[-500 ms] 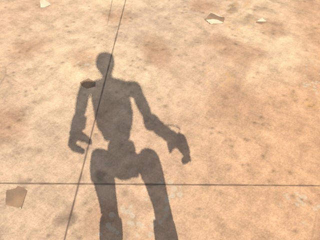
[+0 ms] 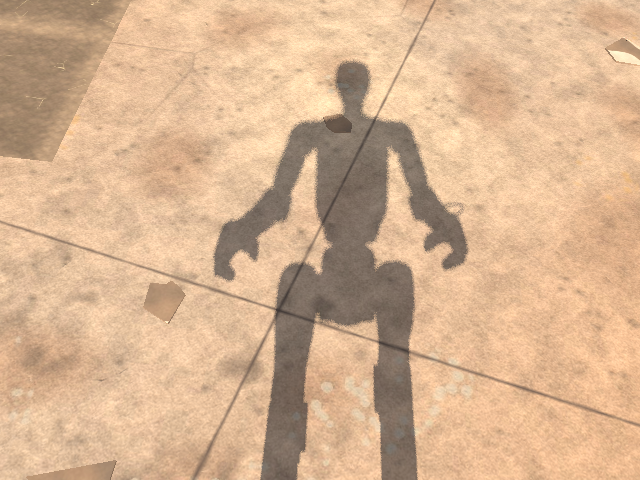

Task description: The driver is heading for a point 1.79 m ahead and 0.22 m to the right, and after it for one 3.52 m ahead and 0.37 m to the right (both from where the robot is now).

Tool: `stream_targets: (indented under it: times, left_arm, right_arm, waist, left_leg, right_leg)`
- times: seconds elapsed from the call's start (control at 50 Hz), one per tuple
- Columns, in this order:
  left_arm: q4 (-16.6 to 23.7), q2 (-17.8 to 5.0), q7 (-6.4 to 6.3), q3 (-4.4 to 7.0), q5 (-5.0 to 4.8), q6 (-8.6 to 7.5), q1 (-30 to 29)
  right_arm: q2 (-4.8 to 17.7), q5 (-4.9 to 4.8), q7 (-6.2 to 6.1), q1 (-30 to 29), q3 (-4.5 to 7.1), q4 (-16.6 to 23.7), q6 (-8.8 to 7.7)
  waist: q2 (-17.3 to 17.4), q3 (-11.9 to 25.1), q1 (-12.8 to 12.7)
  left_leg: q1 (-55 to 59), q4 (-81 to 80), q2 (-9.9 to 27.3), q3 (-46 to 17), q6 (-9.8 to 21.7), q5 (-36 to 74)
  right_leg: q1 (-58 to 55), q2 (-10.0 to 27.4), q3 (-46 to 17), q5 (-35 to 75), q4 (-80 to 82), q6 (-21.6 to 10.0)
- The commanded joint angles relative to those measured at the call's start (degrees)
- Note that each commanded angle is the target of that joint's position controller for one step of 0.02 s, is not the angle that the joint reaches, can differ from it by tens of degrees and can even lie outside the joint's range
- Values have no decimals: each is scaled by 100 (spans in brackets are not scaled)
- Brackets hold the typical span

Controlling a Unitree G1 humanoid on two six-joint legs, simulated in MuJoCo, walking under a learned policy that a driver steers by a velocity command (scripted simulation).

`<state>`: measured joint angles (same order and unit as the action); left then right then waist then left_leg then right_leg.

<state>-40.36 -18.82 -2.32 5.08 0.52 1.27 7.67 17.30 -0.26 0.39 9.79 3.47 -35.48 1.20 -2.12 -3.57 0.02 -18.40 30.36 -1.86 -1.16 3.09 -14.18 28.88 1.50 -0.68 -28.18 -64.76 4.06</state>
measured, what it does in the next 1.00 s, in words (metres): walks ahead: right foot, then left foot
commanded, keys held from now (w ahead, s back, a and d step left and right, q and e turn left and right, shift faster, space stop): w+q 0.16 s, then w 0.16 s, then w+e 0.68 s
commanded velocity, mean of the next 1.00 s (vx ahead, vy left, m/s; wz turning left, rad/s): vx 0.38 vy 0.00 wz -0.05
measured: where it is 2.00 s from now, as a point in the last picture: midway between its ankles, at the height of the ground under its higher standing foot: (378, 272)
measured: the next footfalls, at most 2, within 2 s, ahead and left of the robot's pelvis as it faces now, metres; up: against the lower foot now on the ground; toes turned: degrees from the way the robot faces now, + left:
right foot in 0.34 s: +0.13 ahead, -0.13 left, +0.00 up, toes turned +13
left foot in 0.74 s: +0.35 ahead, +0.16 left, +0.00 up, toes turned -1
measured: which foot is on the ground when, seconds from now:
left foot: down 0.00-0.34, up 0.36-0.72, down 0.74-1.00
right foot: up 0.00-0.32, down 0.34-0.74, up 0.76-1.00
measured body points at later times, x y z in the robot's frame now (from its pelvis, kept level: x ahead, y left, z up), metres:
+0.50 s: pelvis +0.11 -0.02 +0.01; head +0.12 -0.04 +0.46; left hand +0.13 +0.26 -0.10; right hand +0.30 -0.26 -0.09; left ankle +0.08 +0.11 -0.67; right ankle +0.09 -0.14 -0.74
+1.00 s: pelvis +0.34 +0.05 +0.01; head +0.36 +0.05 +0.46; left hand +0.53 +0.31 -0.09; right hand +0.37 -0.24 -0.10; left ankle +0.31 +0.16 -0.74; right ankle +0.40 -0.11 -0.66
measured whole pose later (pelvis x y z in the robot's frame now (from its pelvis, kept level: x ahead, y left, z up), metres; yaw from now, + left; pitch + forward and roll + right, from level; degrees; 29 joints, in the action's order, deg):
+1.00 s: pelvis +0.34 +0.05 +0.01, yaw -7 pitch +1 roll +2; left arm -38.6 -18.8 0.2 4.2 -1.4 -1.3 11.8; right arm 15.7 0.4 0.4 17.8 4.1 -43.6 -5.6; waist -3.0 -1.6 2.8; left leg -4.7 16.4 -1.7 6.5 1.7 -12.5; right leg 37.7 5.0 -3.1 -11.6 -59.3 0.9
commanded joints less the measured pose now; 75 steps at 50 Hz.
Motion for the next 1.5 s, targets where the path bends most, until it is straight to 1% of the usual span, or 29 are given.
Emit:
stream_targets:
  times: [0.02,0.1,0.26,0.34,0.36,0.38,0.4,0.44,0.5,0.58,0.66,0.72,0.74,0.76,0.78,0.8,0.82,0.88,0.98,1.14,1.18,1.22,1.24,1.26,1.28,1.3,1.34,1.4,1.5]
  left_arm:
    - [353,-543,-21,156,16,-99,105]
    - [467,-391,98,77,-87,-232,-330]
    - [431,-297,343,3,-173,-649,-417]
    - [153,-358,320,42,-139,-777,515]
    - [30,-620,285,75,-65,-786,1150]
    - [-134,-1235,347,218,33,-758,1483]
    - [-108,-935,383,156,-72,-768,1412]
    - [11,-591,345,26,-116,-738,1229]
    - [16,-506,258,-29,-127,-633,1264]
    - [-71,-637,129,14,-166,-499,1390]
    - [-133,-797,116,81,-261,-440,1591]
    - [-74,-667,123,63,-231,-430,1439]
    - [27,-383,153,-25,-147,-450,1357]
    - [222,208,137,-199,-113,-494,1778]
    - [262,-1,112,-181,-315,-527,2095]
    - [191,-487,108,-40,-398,-497,1758]
    - [226,-553,121,-20,-342,-463,1362]
    - [287,-293,200,-22,-241,-361,1081]
    - [531,-40,284,-122,-164,-294,571]
    - [1033,-81,576,-193,-194,-384,-747]
    - [1103,-270,596,-98,-169,-350,-620]
    - [857,-692,541,155,-180,-285,606]
    - [619,-1061,437,347,-206,-214,1632]
    - [647,-1751,378,440,-261,-240,1499]
    - [874,-1331,406,300,-216,-342,1686]
    - [778,-1008,436,198,-154,-425,1505]
    - [806,-750,416,114,-153,-479,810]
    - [867,-612,352,51,-60,-518,416]
    - [530,-643,204,26,-103,-525,695]
  right_arm:
    - [958,-36,-140,-148,268,398,-97]
    - [970,-80,-207,186,274,343,-140]
    - [991,-58,-121,526,242,171,-216]
    - [559,-16,-80,363,64,201,-230]
    - [146,37,-74,272,-66,280,-276]
    - [262,-70,-105,222,-27,590,-382]
    - [755,-119,-124,113,101,531,-465]
    - [756,-70,-53,41,120,376,-586]
    - [472,58,45,-354,67,470,-740]
    - [34,19,141,-910,-98,540,-799]
    - [366,-103,156,-1000,27,550,-809]
    - [706,-106,48,-165,224,352,-808]
    - [949,-45,-21,610,322,256,-805]
    - [1489,99,-64,1395,439,139,-733]
    - [1288,117,15,1449,388,16,-695]
    - [815,60,20,1080,264,43,-692]
    - [582,30,8,801,197,35,-678]
    - [309,120,1,314,127,-99,-712]
    - [557,57,-17,303,233,-389,-813]
    - [1046,-108,-59,726,344,-769,-631]
    - [1227,-139,-85,765,388,-796,-543]
    - [1287,-182,-129,721,385,-767,-448]
    - [1095,-103,-159,794,292,-678,-467]
    - [228,153,-76,1380,10,-334,-576]
    - [637,15,-5,907,31,-279,-781]
    - [953,-210,34,279,120,-78,-869]
    - [836,-41,-34,181,75,-90,-938]
    - [806,98,-38,433,96,-190,-768]
    - [365,114,-2,-223,-87,-118,-669]
  waist:
    - [816,994,-107]
    - [1072,664,144]
    - [1089,452,284]
    - [801,550,-255]
    - [25,702,-410]
    - [-1206,433,-258]
    - [-861,-58,-321]
    - [-548,-135,-274]
    - [-414,-41,-300]
    - [-552,66,-415]
    - [-644,136,-323]
    - [-565,511,257]
    - [-297,1127,651]
    - [1201,2174,678]
    - [2154,2240,499]
    - [1411,1326,478]
    - [1007,773,435]
    - [939,211,106]
    - [584,0,52]
    - [410,-222,407]
    - [588,64,213]
    - [623,824,-538]
    - [305,1335,-1004]
    - [-1348,1832,-265]
    - [-742,2747,-676]
    - [-394,1889,-766]
    - [206,916,-250]
    - [2,696,129]
    - [-106,380,-116]
  left_leg:
    - [1104,-1122,1313,-1686,1054,2015]
    - [1094,-1728,1182,-2253,1066,-1257]
    - [538,-1569,1146,-2564,1029,-1529]
    - [-383,-724,664,-2234,557,-1751]
    - [-984,811,166,-1459,220,-1676]
    - [-2369,2032,-293,-525,-30,-1956]
    - [-3020,2848,68,-551,-117,-1986]
    - [-3186,3171,336,-462,-134,-1006]
    - [-2789,2429,444,-229,-313,-194]
    - [-1406,770,101,109,-619,517]
    - [-415,-2,19,-104,-588,1036]
    - [1053,-493,104,-78,-246,915]
    - [2264,-445,692,-565,40,704]
    - [4134,-576,2138,-2525,688,-135]
    - [3982,-1388,2665,-4305,1133,-1389]
    - [3253,-1535,2457,-3701,987,-1798]
    - [2607,-1544,2213,-2781,853,-1177]
    - [1422,-1961,1653,-1311,708,328]
    - [1281,-2274,1679,-283,852,1526]
    - [2026,-2006,1735,812,501,2401]
    - [2322,-1303,1742,1032,380,4217]
    - [1983,533,1561,1305,174,5352]
    - [729,2149,1354,1313,-55,4137]
    - [-1903,4322,253,1019,-435,-1527]
    - [-2453,5035,33,-400,-389,-2056]
    - [-2908,4959,295,-491,-300,-1472]
    - [-2464,3964,712,-425,-289,-677]
    - [-1677,3344,842,-385,-488,-335]
    - [-1396,1470,719,-124,-757,1351]
  right_leg:
    - [521,-12,-345,692,-49,55]
    - [579,-109,-367,1049,1488,24]
    - [-655,-224,-159,1078,3168,-246]
    - [-2456,87,-264,1450,4122,-633]
    - [-3051,978,-1403,754,4568,-964]
    - [-3306,1855,-3657,-744,5293,-1844]
    - [-3143,2085,-4161,-1378,5490,-2167]
    - [-3164,1563,-3304,-679,5467,-1930]
    - [-2927,1037,-2337,1107,5509,-1710]
    - [-2105,597,-1487,2281,5383,-1558]
    - [-1898,867,-1891,2201,5179,-1411]
    - [-1682,649,-1803,2894,4251,-1063]
    - [-1159,314,-1548,2594,2989,-865]
    - [357,-405,-834,675,930,-500]
    - [1268,-351,-836,-553,-258,-414]
    - [1613,-1,-881,-70,-754,-434]
    - [1597,197,-692,389,-766,-444]
    - [1064,538,-610,1097,-314,-422]
    - [1271,590,-519,1903,687,-279]
    - [833,317,174,2663,2765,-661]
    - [310,-34,492,2091,2869,-892]
    - [-1470,-522,718,2002,3169,-1245]
    - [-3234,-297,91,2126,3248,-1506]
    - [-5152,1310,-3174,1199,3624,-2531]
    - [-5451,1776,-4851,346,4536,-2844]
    - [-4913,1619,-4063,607,4780,-2505]
    - [-3270,1163,-2861,1793,4821,-2183]
    - [-2115,873,-2226,2982,5111,-2199]
    - [-1461,423,-1149,3104,5230,-1868]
